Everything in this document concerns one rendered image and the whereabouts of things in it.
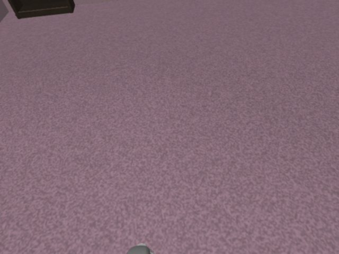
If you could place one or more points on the bookshelf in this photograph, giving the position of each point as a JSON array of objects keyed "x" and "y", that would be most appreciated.
[{"x": 34, "y": 8}]

